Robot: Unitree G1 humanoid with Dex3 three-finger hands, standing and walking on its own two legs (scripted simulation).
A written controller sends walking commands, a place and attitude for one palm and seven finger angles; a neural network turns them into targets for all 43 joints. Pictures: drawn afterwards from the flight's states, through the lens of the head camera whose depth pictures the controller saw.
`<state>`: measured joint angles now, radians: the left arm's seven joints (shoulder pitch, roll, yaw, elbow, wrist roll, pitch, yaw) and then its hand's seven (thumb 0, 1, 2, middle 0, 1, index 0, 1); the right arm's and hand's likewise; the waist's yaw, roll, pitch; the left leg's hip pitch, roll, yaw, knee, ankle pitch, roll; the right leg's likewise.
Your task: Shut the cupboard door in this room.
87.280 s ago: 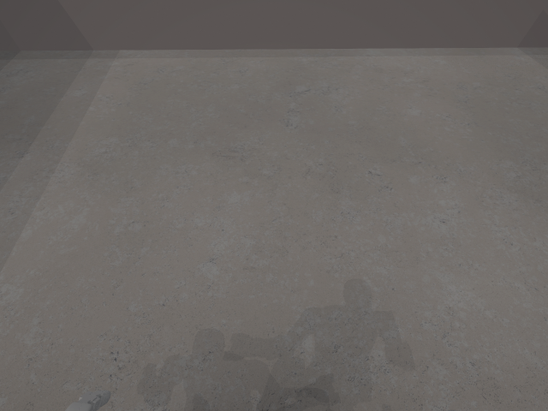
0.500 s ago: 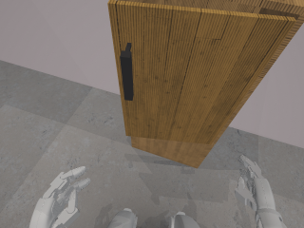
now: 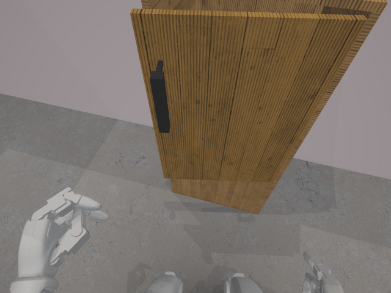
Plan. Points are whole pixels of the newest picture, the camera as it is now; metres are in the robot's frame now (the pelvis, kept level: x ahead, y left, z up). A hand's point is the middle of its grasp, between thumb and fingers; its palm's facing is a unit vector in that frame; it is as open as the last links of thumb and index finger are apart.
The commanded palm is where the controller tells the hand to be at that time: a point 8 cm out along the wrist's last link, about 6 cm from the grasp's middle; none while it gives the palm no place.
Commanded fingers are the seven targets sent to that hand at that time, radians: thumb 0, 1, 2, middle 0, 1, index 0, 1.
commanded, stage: raise the hand and make a fist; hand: left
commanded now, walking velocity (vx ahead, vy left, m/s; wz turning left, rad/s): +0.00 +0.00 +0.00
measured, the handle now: (162, 98) +0.50 +0.11 +0.11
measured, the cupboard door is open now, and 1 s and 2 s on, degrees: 13 13 13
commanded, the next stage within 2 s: bring the fist close to the handle in 0.98 s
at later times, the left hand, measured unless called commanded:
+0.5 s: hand (96, 214) +0.23 +0.19 +0.09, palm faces -0.02 -1.00 -0.05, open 3.1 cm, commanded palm +0.21 +0.25 +0.11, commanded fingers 0.00 0.90 0.90 -1.30 -1.50 -1.30 -1.50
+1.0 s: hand (92, 198) +0.25 +0.19 +0.12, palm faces +0.05 -1.00 -0.05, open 3.1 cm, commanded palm +0.22 +0.24 +0.11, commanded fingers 0.00 0.90 0.90 -1.30 -1.50 -1.30 -1.50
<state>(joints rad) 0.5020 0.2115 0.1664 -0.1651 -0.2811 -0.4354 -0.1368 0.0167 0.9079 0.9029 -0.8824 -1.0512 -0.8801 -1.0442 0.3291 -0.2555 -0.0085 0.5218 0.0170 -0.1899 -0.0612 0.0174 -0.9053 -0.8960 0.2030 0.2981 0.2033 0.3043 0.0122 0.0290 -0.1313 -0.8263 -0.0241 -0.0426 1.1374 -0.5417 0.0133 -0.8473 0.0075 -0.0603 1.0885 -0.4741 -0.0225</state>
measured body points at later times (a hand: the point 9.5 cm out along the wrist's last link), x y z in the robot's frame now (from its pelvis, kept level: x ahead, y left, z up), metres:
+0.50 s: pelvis +0.02 +0.01 +0.02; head +0.06 +0.01 +0.47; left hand +0.23 +0.24 +0.10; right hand +0.21 -0.21 -0.04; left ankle +0.01 +0.11 -0.66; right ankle +0.04 -0.11 -0.66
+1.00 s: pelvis +0.02 +0.00 +0.03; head +0.05 -0.01 +0.48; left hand +0.24 +0.24 +0.12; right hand +0.19 -0.24 -0.05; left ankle +0.01 +0.11 -0.66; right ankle +0.04 -0.11 -0.66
